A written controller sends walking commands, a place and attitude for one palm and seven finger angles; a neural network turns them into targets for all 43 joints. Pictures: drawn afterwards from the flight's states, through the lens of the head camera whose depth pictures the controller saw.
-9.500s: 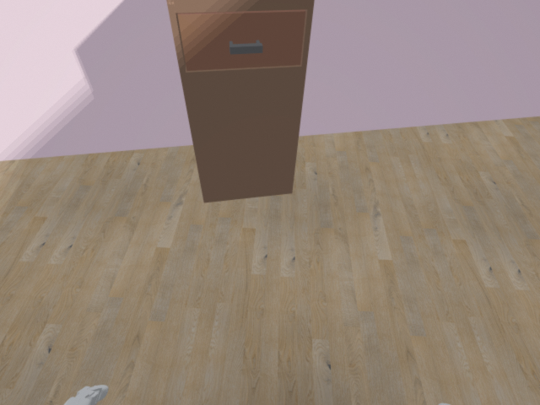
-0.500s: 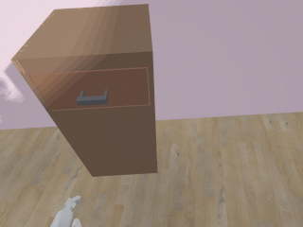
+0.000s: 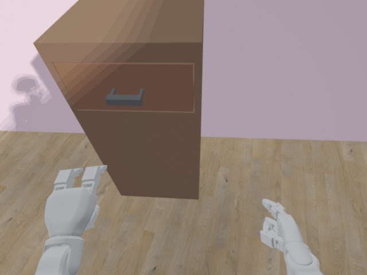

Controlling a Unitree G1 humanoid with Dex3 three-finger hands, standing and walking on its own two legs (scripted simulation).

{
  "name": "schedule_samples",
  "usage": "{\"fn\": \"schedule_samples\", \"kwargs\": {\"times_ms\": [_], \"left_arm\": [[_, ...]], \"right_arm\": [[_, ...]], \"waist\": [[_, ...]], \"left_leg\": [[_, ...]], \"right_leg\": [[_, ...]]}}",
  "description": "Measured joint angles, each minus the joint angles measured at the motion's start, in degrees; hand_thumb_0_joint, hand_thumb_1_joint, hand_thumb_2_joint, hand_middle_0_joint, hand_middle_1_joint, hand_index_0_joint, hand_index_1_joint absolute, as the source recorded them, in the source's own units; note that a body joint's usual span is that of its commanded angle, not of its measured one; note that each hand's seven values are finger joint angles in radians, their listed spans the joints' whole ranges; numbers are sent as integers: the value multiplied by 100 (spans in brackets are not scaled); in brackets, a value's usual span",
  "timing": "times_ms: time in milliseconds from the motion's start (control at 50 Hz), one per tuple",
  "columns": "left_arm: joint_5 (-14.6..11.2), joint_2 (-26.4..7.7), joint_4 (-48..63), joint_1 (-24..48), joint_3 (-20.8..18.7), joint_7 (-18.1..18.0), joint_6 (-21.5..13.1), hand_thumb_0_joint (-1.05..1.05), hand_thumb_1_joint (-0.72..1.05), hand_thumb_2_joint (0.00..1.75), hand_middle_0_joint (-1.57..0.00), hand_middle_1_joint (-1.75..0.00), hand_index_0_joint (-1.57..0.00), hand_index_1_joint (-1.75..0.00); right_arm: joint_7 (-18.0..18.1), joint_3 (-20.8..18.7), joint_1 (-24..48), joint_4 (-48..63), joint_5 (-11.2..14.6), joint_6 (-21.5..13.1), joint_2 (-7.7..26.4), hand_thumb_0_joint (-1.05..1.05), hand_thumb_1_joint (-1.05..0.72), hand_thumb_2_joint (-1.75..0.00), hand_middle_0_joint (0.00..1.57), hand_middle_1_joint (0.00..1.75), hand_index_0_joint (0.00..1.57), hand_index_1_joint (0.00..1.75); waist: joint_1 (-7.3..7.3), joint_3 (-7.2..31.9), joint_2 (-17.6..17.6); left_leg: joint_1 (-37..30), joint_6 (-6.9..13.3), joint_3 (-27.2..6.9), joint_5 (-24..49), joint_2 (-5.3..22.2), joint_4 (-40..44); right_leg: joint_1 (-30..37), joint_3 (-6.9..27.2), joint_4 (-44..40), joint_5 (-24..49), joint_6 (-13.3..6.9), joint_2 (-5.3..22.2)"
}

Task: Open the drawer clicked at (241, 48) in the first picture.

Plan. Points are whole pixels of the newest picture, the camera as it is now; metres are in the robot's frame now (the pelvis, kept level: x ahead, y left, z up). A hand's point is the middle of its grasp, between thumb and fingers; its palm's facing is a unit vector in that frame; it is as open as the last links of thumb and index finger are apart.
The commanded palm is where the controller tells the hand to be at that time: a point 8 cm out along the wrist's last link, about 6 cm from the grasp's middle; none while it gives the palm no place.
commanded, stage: raise the hand with hooked fingers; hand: left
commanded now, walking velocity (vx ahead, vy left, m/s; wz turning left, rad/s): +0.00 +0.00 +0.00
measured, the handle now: (126, 95) +0.57 +0.28 +0.05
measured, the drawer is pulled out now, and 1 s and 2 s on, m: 0.00 0.00 0.00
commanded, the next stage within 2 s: move the hooked fingers above the handle in 1.24 s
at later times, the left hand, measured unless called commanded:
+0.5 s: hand (76, 165) +0.28 +0.27 +0.10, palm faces +0.17 -0.08 -0.98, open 12.9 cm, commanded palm +0.25 +0.26 +0.16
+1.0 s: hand (66, 126) +0.33 +0.29 +0.17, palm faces +0.08 -0.07 -0.99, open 13.9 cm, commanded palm +0.29 +0.28 +0.21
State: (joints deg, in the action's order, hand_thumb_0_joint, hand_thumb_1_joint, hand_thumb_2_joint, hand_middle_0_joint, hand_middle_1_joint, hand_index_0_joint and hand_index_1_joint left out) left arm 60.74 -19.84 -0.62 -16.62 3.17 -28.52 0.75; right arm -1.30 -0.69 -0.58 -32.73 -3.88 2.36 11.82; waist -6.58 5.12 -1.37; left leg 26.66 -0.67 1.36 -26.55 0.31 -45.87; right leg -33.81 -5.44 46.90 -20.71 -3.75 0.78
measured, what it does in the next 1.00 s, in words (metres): stands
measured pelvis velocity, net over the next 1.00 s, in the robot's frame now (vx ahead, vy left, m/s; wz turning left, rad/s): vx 0.01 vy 0.05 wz -0.01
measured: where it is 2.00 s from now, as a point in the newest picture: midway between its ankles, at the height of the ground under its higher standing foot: outside the picture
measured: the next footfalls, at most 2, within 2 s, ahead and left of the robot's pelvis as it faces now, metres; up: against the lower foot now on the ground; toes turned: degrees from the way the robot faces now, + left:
none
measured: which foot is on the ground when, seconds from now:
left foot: down 0.00-1.00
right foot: down 0.00-1.00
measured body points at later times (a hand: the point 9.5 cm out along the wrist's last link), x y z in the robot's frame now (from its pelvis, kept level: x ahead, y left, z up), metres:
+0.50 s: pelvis +0.00 +0.03 +0.03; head +0.01 +0.00 +0.48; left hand +0.26 +0.27 +0.16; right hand +0.20 -0.21 -0.07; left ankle -0.04 +0.13 -0.70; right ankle +0.03 -0.08 -0.70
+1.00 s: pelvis +0.01 +0.05 +0.04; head +0.01 +0.01 +0.49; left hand +0.32 +0.29 +0.22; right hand +0.20 -0.16 -0.07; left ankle -0.04 +0.13 -0.70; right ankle +0.03 -0.08 -0.70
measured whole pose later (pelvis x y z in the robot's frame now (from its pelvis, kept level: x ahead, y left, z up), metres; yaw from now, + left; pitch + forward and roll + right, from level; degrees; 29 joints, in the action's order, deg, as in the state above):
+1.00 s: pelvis +0.01 +0.05 +0.04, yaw -1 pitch +0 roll +0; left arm 52.6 -28.3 -1.5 11.2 4.2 2.3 8.2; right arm -0.3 1.7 -6.9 -36.7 1.3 6.1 14.3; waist -5.3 0.0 -5.1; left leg 5.8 3.1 2.5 -15.4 -2.8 -21.6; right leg -13.0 -3.6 23.1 -9.5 0.2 2.3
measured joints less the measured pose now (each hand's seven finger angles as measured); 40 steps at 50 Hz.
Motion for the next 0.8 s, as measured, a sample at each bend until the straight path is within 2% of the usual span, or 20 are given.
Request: {"fn": "schedule_samples", "kwargs": {"times_ms": [60, 120, 160, 220, 280, 340, 400, 460, 640, 800], "left_arm": [[-157, 34, -77, 516, 107, 350, 475, 0, 24, 62, -27, -71, -27, -72], [-356, 18, -24, 678, 155, 866, 840, 0, 18, 59, -27, -76, -27, -76], [-479, -12, 109, 578, 128, 1162, 915, 0, 13, 58, -27, -79, -27, -79], [-551, -58, 389, 275, 85, 1442, 854, 0, 7, 55, -28, -83, -28, -83], [-469, -119, 610, 64, 76, 1469, 687, 0, 0, 52, -28, -88, -28, -88], [-387, -185, 671, 105, 54, 1308, 499, 0, -7, 49, -29, -92, -29, -92], [-366, -243, 516, 434, 32, 1149, 428, 0, -15, 46, -30, -97, -30, -97], [-415, -278, 286, 903, 68, 1184, 550, 0, -22, 43, -30, -101, -30, -101], [-569, -401, 55, 1931, 317, 2013, 1035, 0, -41, 34, -31, -114, -31, -114], [-630, -676, -50, 2554, 298, 2713, 1073, 0, -48, 31, -32, -119, -32, -119]], "right_arm": [[54, 170, -178, -123, 122, 127, -161, 1, -91, -90, 20, 30, 20, 30], [106, 306, -434, -184, 251, 251, -196, 1, -91, -90, 20, 30, 21, 30], [124, 343, -600, -196, 310, 281, -137, 1, -91, -90, 20, 30, 21, 30], [131, 276, -805, -220, 329, 280, 29, 1, -91, -90, 21, 30, 21, 30], [138, 106, -955, -280, 289, 255, 228, 1, -91, -90, 20, 30, 21, 30], [170, -63, -1003, -384, 262, 194, 398, 1, -91, -90, 20, 30, 20, 30], [217, -167, -922, -480, 288, 123, 481, 1, -91, -90, 20, 30, 20, 30], [257, -188, -752, -517, 348, 77, 466, 1, -91, -90, 20, 30, 20, 30], [253, 121, -289, -341, 460, 160, 158, 1, -91, -90, 20, 30, 20, 30], [187, 317, -291, -264, 485, 329, 90, 1, -91, -90, 20, 30, 20, 30]], "waist": [[154, -18, -152], [278, -54, -194], [360, -111, -205], [422, -232, -200], [367, -340, -178], [271, -410, -178], [202, -437, -192], [169, -430, -215], [165, -363, -314], [100, -486, -293]], "left_leg": [[-280, 11, 68, 130, -12, 290], [-657, 75, 237, 290, -22, 750], [-890, 96, 321, 396, -26, 1020], [-1145, 123, 381, 507, -29, 1297], [-1275, 153, 368, 574, -47, 1436], [-1316, 189, 298, 609, -86, 1466], [-1328, 225, 221, 638, -136, 1469], [-1390, 254, 179, 683, -180, 1528], [-1877, 325, 191, 896, -257, 2024], [-2102, 351, 134, 1031, -281, 2283]], "right_leg": [[231, 86, -244, 117, 37, -23], [499, 255, -587, 289, 85, -60], [679, 339, -796, 390, 107, -83], [910, 401, -1052, 508, 134, -103], [1069, 391, -1224, 586, 159, -90], [1170, 329, -1314, 625, 193, -42], [1239, 260, -1367, 650, 230, 18], [1330, 225, -1445, 689, 261, 64], [1799, 252, -1891, 880, 344, 112], [2075, 199, -2207, 1025, 371, 128]]}}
